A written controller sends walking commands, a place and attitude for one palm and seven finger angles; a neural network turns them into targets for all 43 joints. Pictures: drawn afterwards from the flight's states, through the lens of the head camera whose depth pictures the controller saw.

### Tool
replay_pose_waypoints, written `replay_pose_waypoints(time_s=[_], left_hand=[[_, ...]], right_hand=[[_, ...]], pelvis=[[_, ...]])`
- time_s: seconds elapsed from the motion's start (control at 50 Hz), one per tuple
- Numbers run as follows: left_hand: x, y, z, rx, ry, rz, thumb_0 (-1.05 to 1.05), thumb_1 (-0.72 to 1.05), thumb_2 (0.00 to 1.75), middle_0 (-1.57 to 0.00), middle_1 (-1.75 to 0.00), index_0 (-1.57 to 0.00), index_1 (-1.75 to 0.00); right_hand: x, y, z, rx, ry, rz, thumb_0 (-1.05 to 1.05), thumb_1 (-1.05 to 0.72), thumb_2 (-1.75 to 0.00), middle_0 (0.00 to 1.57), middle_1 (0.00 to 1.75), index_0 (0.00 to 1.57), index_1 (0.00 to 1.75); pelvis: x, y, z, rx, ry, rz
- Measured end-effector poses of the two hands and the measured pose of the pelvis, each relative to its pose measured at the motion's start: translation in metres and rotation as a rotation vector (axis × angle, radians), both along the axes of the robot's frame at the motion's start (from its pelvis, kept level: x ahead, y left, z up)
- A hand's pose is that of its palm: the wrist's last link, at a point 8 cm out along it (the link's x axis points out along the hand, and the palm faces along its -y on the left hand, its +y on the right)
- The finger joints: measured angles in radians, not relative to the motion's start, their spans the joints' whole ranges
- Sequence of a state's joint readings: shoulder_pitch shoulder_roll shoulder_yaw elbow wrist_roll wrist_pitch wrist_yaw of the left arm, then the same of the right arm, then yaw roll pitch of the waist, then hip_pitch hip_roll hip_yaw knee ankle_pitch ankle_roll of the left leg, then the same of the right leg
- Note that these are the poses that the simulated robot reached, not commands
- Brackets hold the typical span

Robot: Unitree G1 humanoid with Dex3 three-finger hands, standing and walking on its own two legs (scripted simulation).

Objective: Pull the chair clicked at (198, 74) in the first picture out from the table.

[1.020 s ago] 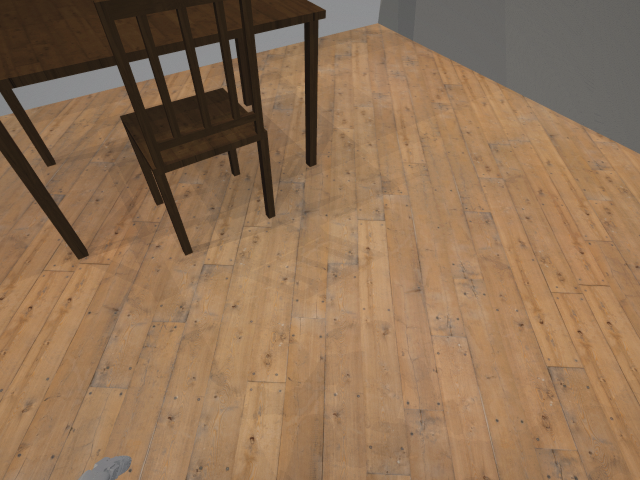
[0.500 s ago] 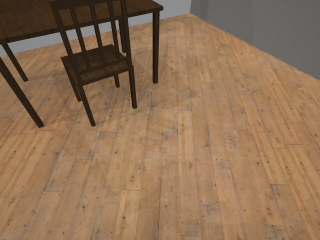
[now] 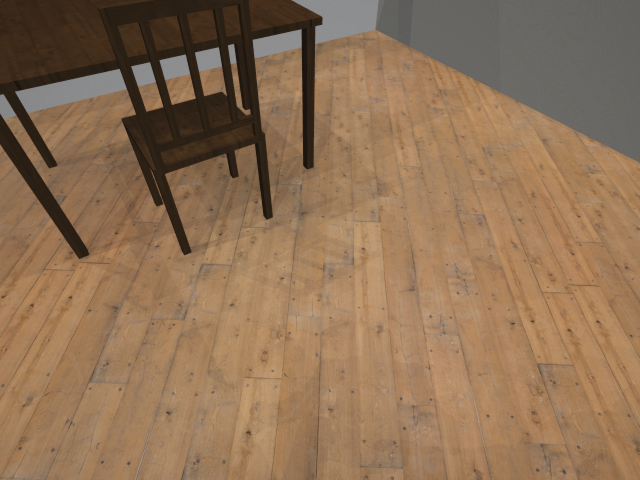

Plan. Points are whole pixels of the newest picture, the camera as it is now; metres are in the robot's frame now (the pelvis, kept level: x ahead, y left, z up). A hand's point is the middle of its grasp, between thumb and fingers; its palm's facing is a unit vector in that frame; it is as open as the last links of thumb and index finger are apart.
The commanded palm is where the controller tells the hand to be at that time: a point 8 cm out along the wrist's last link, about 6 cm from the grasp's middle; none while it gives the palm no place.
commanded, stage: look at it before walking up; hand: left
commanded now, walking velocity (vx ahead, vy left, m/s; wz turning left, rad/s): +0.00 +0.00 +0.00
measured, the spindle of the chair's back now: (195, 77) +1.20 +0.45 -0.07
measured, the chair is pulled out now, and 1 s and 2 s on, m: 0.00 0.00 0.00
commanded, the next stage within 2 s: walk to a spot facing it in 0.62 s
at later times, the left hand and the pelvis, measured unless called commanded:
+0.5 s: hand out of the picture +0.07 +0.24 -0.16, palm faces -0.04 -0.95 -0.32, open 7.4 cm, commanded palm none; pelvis +0.00 +0.00 +0.00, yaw +0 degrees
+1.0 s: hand out of the picture +0.05 +0.21 -0.19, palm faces -0.07 -0.97 -0.21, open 7.4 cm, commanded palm none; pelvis +0.04 +0.01 -0.01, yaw -5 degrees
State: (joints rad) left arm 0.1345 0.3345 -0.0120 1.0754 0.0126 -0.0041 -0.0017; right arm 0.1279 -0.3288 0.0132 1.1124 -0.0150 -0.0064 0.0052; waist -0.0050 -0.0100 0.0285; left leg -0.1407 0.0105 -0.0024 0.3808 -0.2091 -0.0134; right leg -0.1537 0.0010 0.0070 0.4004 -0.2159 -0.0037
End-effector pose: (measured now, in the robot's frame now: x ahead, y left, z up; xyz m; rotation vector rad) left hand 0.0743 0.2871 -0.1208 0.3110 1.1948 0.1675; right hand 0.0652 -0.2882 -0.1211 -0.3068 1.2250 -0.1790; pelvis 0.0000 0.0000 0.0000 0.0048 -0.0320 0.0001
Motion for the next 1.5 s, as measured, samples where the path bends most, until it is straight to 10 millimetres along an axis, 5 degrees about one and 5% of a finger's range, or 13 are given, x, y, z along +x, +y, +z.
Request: replay_pose_waypoints(time_s=[0.8,1.02,1.18,1.26,1.4,1.5], left_hand=[[-0.011,0.004,-0.004,-0.004,0.03,0.012,0.01,0.9,0.9,-0.2,-0.3,-0.21,-0.3],[-0.029,-0.034,-0.036,-0.113,0.195,0.009,0.01,0.91,0.9,-0.2,-0.3,-0.2,-0.3],[0.033,-0.078,-0.039,-0.12,0.155,-0.027,0.01,0.91,0.9,-0.2,-0.3,-0.2,-0.3],[0.047,-0.093,-0.031,-0.125,0.141,-0.001,0.0,0.91,0.9,-0.2,-0.3,-0.2,-0.3],[0.059,-0.107,-0.023,-0.153,0.29,-0.028,0.0,0.91,0.9,-0.2,-0.3,-0.2,-0.3],[0.09,-0.101,-0.032,-0.171,0.341,-0.005,0.0,0.9,0.9,-0.2,-0.3,-0.21,-0.3]], right_hand=[[0.001,0.009,0.001,0.002,-0.002,-0.005,0.0,-0.9,-0.89,0.2,0.3,0.2,0.29],[-0.035,0.04,-0.028,0.091,0.083,-0.141,0.0,-0.9,-0.89,0.2,0.29,0.2,0.29],[-0.068,0.039,-0.048,0.163,0.266,-0.258,0.0,-0.9,-0.89,0.2,0.29,0.2,0.29],[-0.029,0.03,-0.038,0.165,0.25,-0.253,0.01,-0.9,-0.89,0.2,0.29,0.2,0.29],[0.104,0.018,-0.022,0.158,-0.013,-0.254,0.01,-0.91,-0.89,0.2,0.29,0.2,0.29],[0.199,0.026,-0.018,0.155,-0.118,-0.204,0.01,-0.91,-0.89,0.2,0.29,0.2,0.29]], pelvis=[[0.002,0.006,0.0,-0.003,0.002,-0.01],[0.042,0.003,-0.015,0.008,0.019,-0.1],[0.088,-0.026,-0.025,-0.003,0.014,-0.132],[0.115,-0.035,-0.015,0.003,0.013,-0.154],[0.167,-0.033,-0.004,-0.004,0.027,-0.202],[0.214,-0.023,-0.011,-0.028,0.032,-0.211]])
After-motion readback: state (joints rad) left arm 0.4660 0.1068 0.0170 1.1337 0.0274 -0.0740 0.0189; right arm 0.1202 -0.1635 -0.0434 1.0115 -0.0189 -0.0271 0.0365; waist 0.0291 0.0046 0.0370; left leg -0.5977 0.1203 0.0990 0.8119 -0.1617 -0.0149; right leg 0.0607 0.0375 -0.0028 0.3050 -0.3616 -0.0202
